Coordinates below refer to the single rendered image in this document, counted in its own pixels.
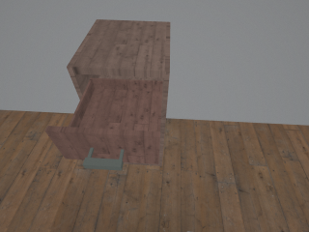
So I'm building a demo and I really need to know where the drawer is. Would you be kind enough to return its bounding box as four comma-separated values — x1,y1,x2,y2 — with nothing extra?
45,77,163,164

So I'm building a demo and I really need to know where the cabinet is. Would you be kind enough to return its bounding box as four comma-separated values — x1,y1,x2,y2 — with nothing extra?
67,19,171,166

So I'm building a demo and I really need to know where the handle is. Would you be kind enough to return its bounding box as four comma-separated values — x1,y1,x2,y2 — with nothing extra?
83,147,125,171

